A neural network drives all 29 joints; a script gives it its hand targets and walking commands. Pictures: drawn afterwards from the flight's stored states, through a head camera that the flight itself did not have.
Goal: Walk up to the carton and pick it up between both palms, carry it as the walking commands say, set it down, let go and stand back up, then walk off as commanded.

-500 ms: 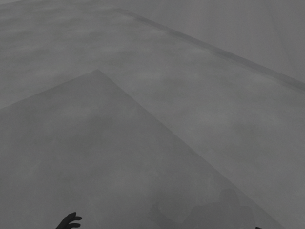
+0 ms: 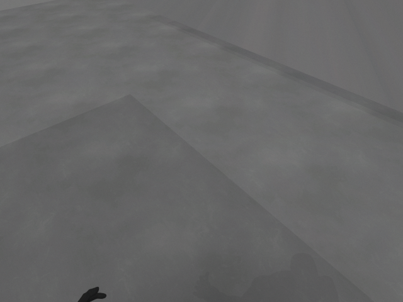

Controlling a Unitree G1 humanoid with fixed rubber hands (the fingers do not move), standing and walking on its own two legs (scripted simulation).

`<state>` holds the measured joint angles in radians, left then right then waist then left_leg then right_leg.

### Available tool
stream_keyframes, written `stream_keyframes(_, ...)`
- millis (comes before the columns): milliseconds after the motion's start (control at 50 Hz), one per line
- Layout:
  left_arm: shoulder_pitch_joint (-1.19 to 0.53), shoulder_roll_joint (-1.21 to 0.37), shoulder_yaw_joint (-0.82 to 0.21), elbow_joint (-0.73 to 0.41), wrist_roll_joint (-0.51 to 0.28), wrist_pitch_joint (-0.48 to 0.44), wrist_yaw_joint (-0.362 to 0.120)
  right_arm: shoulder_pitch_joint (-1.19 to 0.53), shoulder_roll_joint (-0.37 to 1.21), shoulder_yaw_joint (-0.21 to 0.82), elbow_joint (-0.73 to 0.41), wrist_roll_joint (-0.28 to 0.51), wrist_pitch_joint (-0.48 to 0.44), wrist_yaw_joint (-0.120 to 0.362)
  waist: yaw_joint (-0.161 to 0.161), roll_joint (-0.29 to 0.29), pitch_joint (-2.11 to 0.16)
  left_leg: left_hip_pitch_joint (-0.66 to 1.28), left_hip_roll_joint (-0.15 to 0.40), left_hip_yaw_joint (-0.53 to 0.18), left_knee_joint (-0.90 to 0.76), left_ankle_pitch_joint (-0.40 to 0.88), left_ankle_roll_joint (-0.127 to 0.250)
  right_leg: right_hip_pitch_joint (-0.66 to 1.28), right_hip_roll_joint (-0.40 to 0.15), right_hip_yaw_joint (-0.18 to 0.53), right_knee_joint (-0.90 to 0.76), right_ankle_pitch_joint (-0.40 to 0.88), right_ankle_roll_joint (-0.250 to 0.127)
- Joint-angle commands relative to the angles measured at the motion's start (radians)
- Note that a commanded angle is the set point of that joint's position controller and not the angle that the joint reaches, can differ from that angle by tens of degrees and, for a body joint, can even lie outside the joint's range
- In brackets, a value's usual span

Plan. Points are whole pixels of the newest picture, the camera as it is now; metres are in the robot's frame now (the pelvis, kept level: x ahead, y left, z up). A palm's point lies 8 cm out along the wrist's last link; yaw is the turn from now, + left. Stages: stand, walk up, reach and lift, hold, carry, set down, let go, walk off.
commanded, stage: stand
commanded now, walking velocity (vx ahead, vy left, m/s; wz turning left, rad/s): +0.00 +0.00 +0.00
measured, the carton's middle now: out of the picture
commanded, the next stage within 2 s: walk up in 0.28 s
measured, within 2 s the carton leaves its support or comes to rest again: neither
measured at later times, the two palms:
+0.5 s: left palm out of the picture +0.10 +0.29 -0.09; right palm out of the picture +0.08 -0.27 -0.11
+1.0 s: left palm out of the picture +0.07 +0.51 -0.07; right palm (291, 251) +0.26 -0.15 -0.04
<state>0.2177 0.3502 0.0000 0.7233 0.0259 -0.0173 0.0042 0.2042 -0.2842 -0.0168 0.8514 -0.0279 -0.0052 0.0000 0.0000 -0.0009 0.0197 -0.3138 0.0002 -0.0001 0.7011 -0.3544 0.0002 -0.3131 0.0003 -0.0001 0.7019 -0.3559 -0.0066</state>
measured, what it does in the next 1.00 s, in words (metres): steps to the left, turning left: left foot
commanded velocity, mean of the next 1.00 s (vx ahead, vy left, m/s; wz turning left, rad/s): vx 0.00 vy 0.00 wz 0.00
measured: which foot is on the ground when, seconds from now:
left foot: down 0.00-0.50, up 0.52-0.82, down 0.84-1.00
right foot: down 0.00-0.84, up 0.86-1.00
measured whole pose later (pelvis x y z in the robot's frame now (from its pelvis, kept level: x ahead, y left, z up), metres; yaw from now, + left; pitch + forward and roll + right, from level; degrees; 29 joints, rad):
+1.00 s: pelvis +0.07 +0.15 +0.02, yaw +18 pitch +2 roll -4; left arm 0.21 0.54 0.00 0.80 0.02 -0.09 -0.03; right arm 0.18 -0.46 -0.11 0.90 -0.04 0.01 0.17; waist 0.00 -0.01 0.01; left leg -0.36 0.02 0.00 0.60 -0.28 0.05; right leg -0.45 -0.12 -0.09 0.94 -0.42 0.00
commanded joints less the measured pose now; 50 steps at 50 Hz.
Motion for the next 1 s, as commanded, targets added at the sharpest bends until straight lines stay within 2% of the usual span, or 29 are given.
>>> stream_keyframes(0,-0.095,0.204,0.057,0.037,-0.016,-0.041,0.011,-0.11,-0.257,-0.047,-0.02,0.016,-0.042,-0.004,-0.005,-0.021,0.005,0.046,0.092,-0.124,-0.213,0.193,0.069,0.039,-0.105,0.131,-0.223,0.178,-0.062)
stream_keyframes(440,-0.097,0.2,0.049,0.086,-0.019,-0.04,0.008,-0.112,-0.251,-0.039,0.028,0.018,-0.043,0.0,-0.006,-0.02,-0.012,0.069,0.099,-0.117,-0.254,0.201,0.062,0.064,-0.115,0.131,-0.27,0.192,-0.054)
stream_keyframes(460,0.021,0.399,0.164,0.072,0.002,-0.089,-0.01,-0.16,-0.385,-0.105,-0.115,-0.031,-0.022,0.059,0.059,-0.091,-0.103,-0.335,0.088,-0.209,-0.1,-0.177,0.108,0.395,-0.215,0.165,-0.305,-0.191,-0.108)
stream_keyframes(480,0.084,0.474,0.194,0.1,0.014,-0.102,0.0,-0.267,-0.352,-0.099,-0.155,-0.04,-0.01,0.119,0.128,-0.191,-0.057,-0.658,0.011,-0.047,0.108,-0.176,0.036,0.593,-0.393,0.379,-0.476,-0.498,-0.188)
stream_keyframes(500,0.019,0.489,0.205,0.068,0.009,-0.112,0.009,-0.295,-0.338,-0.097,-0.167,-0.058,-0.001,0.137,0.106,-0.195,-0.009,-0.687,0.1,-0.047,0.314,-0.032,0.014,0.474,-0.566,0.49,-0.547,-0.494,-0.234)
stream_keyframes(520,-0.03,0.459,0.191,0.039,0.006,-0.12,0.012,-0.279,-0.361,-0.107,-0.164,-0.051,0.003,0.15,0.071,-0.097,0.008,-0.608,0.131,-0.071,0.37,0.01,0.002,0.348,-0.557,0.444,-0.554,-0.428,-0.231)
stream_keyframes(540,-0.05,0.437,0.178,0.044,0.007,-0.124,0.015,-0.254,-0.369,-0.116,-0.142,-0.045,0.006,0.168,0.05,-0.061,0.02,-0.535,0.149,-0.078,0.382,0.02,-0.007,0.255,-0.526,0.378,-0.565,-0.398,-0.21)
stream_keyframes(560,-0.068,0.438,0.17,0.05,0.008,-0.126,0.019,-0.221,-0.379,-0.124,-0.122,-0.04,0.01,0.185,0.037,-0.068,0.024,-0.487,0.166,-0.089,0.361,0.022,-0.022,0.2,-0.501,0.307,-0.57,-0.365,-0.202)
stream_keyframes(580,-0.095,0.433,0.164,0.055,0.009,-0.128,0.02,-0.219,-0.376,-0.129,-0.113,-0.032,0.015,0.201,0.019,-0.106,0.025,-0.45,0.175,-0.094,0.321,0.019,-0.028,0.172,-0.474,0.226,-0.569,-0.328,-0.191)
stream_keyframes(600,-0.096,0.442,0.165,0.058,0.011,-0.128,0.017,-0.224,-0.367,-0.132,-0.105,-0.028,0.018,0.214,0.02,-0.139,0.03,-0.423,0.165,-0.07,0.292,0.026,-0.032,0.159,-0.457,0.164,-0.569,-0.314,-0.189)
stream_keyframes(640,-0.091,0.466,0.171,0.064,0.015,-0.13,0.012,-0.249,-0.359,-0.138,-0.102,-0.023,0.024,0.231,0.028,-0.17,0.018,-0.392,0.163,-0.034,0.205,0.02,-0.035,0.182,-0.46,0.1,-0.565,-0.268,-0.193)
stream_keyframes(720,-0.088,0.482,0.161,0.082,0.01,-0.125,-0.003,-0.241,-0.359,-0.149,-0.085,-0.017,0.019,0.237,0.034,-0.153,-0.037,-0.238,0.139,0.067,0.021,0.026,-0.025,0.221,-0.42,-0.057,-0.482,-0.156,-0.174)
stream_keyframes(740,-0.088,0.472,0.154,0.087,0.012,-0.122,-0.007,-0.211,-0.358,-0.153,-0.075,-0.015,0.013,0.233,0.021,-0.138,-0.073,-0.16,0.126,0.091,-0.035,0.029,-0.015,0.218,-0.408,-0.103,-0.42,-0.131,-0.159)
stream_keyframes(760,-0.109,0.448,0.142,0.086,0.012,-0.118,-0.011,-0.127,-0.368,-0.163,-0.048,-0.011,0.002,0.226,-0.019,-0.09,-0.124,-0.022,0.096,0.118,-0.129,0.043,0.005,0.177,-0.367,-0.179,-0.296,-0.076,-0.135)
stream_keyframes(780,-0.076,0.375,0.116,0.086,0.014,-0.114,-0.017,0.049,-0.427,-0.19,0.017,-0.015,-0.013,0.204,-0.096,0.115,-0.27,0.26,0.019,0.115,-0.195,-0.019,0.056,0.085,-0.274,-0.248,0.06,0.006,-0.11)
stream_keyframes(800,-0.041,0.329,0.083,0.052,-0.006,-0.112,-0.02,0.151,-0.496,-0.221,-0.003,-0.006,-0.017,0.16,-0.158,0.318,-0.272,0.442,0.118,-0.205,-0.324,-0.255,0.111,-0.223,-0.161,-0.25,0.338,0.024,-0.053)
stream_keyframes(820,-0.101,0.301,0.067,0.028,-0.018,-0.112,-0.02,0.094,-0.566,-0.219,-0.031,-0.009,-0.017,0.137,-0.124,0.408,-0.178,0.449,0.266,-0.628,-0.504,-0.452,0.197,-0.528,-0.043,-0.163,0.458,-0.216,0.003)
stream_keyframes(840,-0.173,0.375,0.074,0.034,-0.032,-0.109,-0.01,0.015,-0.548,-0.194,-0.053,0.013,-0.015,0.135,-0.12,0.276,-0.129,0.367,0.291,-0.709,-0.576,-0.515,0.247,-0.535,-0.053,-0.035,0.429,-0.161,0.0)
stream_keyframes(860,-0.204,0.407,0.075,0.046,-0.037,-0.107,-0.017,-0.01,-0.534,-0.189,-0.048,0.018,-0.009,0.133,-0.109,0.2,-0.069,0.325,0.267,-0.628,-0.55,-0.451,0.234,-0.515,-0.085,-0.011,0.406,-0.106,-0.001)
stream_keyframes(880,-0.185,0.411,0.077,0.062,-0.037,-0.111,-0.021,-0.021,-0.512,-0.186,-0.047,0.014,-0.009,0.128,-0.089,0.146,-0.054,0.331,0.24,-0.561,-0.52,-0.353,0.212,-0.512,-0.094,-0.023,0.358,-0.053,0.006)
stream_keyframes(900,-0.154,0.407,0.079,0.087,-0.035,-0.111,-0.023,-0.027,-0.478,-0.176,-0.046,0.017,-0.012,0.126,-0.069,0.126,-0.055,0.296,0.219,-0.514,-0.512,-0.304,0.193,-0.475,-0.101,-0.029,0.308,-0.021,0.008)
stream_keyframes(920,-0.119,0.407,0.082,0.105,-0.028,-0.108,-0.025,-0.031,-0.464,-0.169,-0.051,0.018,-0.016,0.128,-0.059,0.133,-0.073,0.292,0.199,-0.485,-0.506,-0.291,0.184,-0.444,-0.097,-0.036,0.279,-0.003,0.01)
stream_keyframes(960,-0.096,0.39,0.082,0.11,-0.026,-0.104,-0.028,-0.016,-0.457,-0.166,-0.051,0.014,-0.023,0.132,-0.061,0.168,-0.086,0.308,0.185,-0.474,-0.511,-0.266,0.184,-0.448,-0.086,-0.038,0.255,0.027,0.013)
stream_keyframes(980,-0.122,0.372,0.079,0.11,-0.026,-0.102,-0.025,-0.04,-0.457,-0.159,-0.055,0.013,-0.021,0.132,-0.063,0.165,-0.066,0.299,0.179,-0.466,-0.515,-0.216,0.18,-0.466,-0.093,-0.035,0.234,0.025,0.016)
